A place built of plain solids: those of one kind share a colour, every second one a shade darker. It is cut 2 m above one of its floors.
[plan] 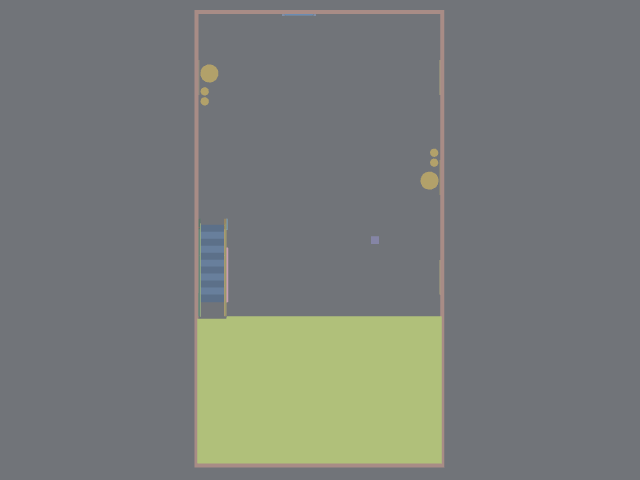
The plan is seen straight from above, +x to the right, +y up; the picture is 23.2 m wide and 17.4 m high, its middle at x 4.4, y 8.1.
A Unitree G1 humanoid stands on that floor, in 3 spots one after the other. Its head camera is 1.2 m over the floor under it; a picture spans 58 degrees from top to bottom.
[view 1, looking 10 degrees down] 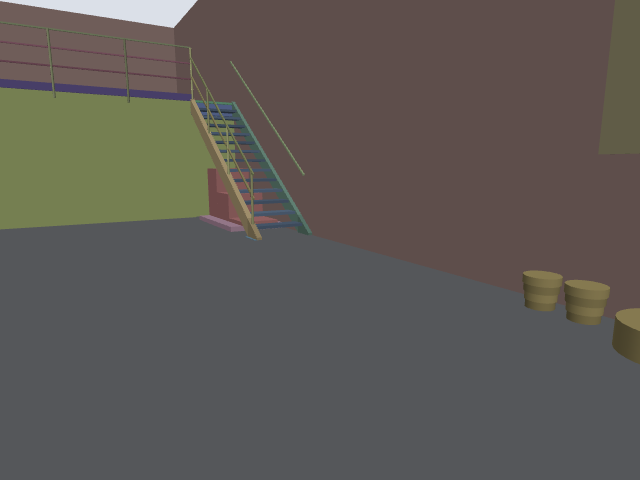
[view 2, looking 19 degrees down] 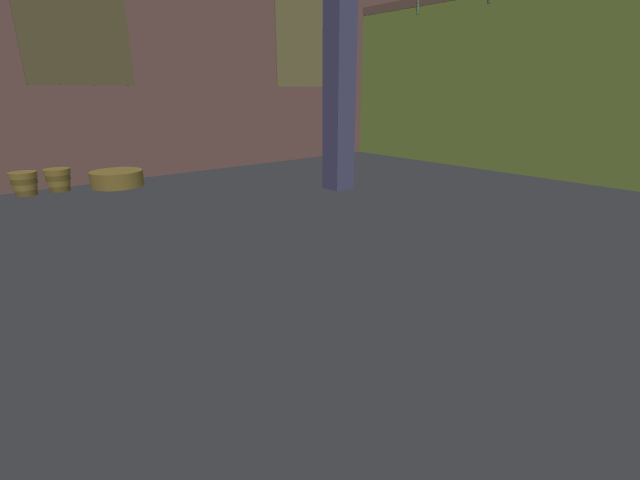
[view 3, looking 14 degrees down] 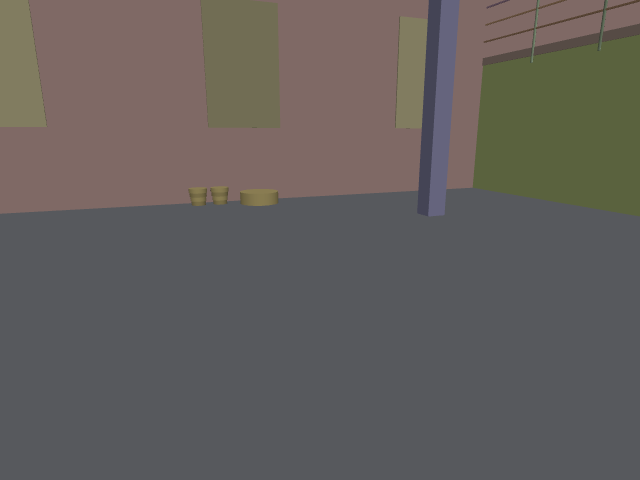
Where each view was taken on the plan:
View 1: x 3.64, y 15.19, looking -121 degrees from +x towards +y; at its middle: ground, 6.91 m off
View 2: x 2.28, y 11.85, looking -40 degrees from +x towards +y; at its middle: ground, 3.69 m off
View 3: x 1.00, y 11.95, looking -21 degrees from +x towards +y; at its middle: ground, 4.96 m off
